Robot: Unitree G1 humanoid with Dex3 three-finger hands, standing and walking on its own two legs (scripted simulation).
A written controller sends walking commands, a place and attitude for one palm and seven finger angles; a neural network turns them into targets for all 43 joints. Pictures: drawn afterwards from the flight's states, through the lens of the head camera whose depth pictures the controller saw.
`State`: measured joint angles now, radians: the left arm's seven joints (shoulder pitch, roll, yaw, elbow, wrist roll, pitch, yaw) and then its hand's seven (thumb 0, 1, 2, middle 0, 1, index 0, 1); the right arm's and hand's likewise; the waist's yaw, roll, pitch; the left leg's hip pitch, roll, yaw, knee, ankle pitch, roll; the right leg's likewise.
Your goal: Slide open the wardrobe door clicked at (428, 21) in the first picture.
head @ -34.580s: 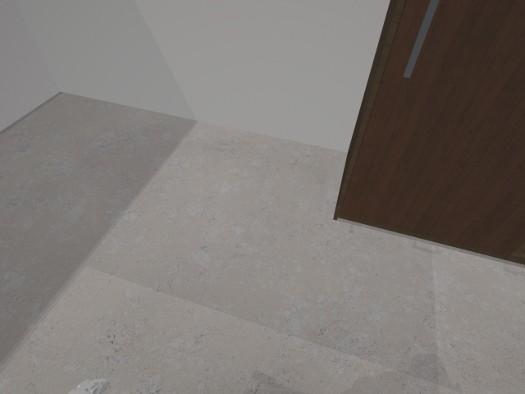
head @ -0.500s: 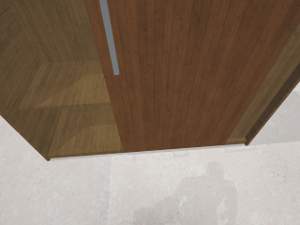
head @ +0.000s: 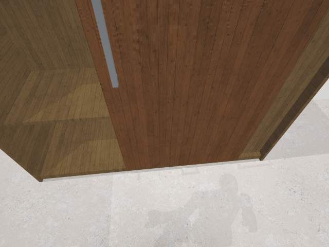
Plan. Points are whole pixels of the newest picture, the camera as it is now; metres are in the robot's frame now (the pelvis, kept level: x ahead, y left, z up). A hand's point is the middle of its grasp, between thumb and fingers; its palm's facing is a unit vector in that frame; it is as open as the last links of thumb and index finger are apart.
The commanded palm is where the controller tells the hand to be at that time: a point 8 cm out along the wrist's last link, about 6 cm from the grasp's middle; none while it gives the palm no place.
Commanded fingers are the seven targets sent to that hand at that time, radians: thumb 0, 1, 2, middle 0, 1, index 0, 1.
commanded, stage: look to check the result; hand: left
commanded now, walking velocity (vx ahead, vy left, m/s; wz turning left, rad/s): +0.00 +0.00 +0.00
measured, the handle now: (107, 46) +0.63 +0.21 +0.15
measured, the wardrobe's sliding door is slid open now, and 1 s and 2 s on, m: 0.54 0.54 0.54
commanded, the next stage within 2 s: stand and wait in 0.44 s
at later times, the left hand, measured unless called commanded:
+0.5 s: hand out of the picture +0.07 +0.23 -0.16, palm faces -0.01 -0.95 -0.30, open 7.4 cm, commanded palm none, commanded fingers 0.00 0.90 0.90 -0.20 -0.30 -0.20 -0.30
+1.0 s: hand out of the picture +0.06 +0.22 -0.17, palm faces -0.02 -0.96 -0.28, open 7.4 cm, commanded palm none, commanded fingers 0.00 0.90 0.90 -0.20 -0.30 -0.20 -0.30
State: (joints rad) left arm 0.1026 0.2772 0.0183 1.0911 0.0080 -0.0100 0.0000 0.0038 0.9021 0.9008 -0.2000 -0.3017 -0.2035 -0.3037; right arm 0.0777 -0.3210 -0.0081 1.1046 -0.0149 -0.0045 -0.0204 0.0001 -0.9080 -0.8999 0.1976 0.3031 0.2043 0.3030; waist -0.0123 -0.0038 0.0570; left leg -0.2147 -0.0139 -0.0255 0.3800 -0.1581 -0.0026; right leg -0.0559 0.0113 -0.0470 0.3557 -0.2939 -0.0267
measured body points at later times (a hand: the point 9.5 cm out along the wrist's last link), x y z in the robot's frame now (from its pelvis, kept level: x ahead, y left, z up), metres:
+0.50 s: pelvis +0.01 +0.00 +0.00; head +0.03 -0.01 +0.45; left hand +0.07 +0.28 -0.14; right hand +0.08 -0.28 -0.15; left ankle +0.03 +0.12 -0.74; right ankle -0.06 -0.10 -0.74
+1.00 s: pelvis +0.00 +0.00 +0.00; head +0.03 +0.00 +0.45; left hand +0.06 +0.27 -0.15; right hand +0.06 -0.28 -0.14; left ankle +0.03 +0.12 -0.74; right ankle -0.06 -0.10 -0.74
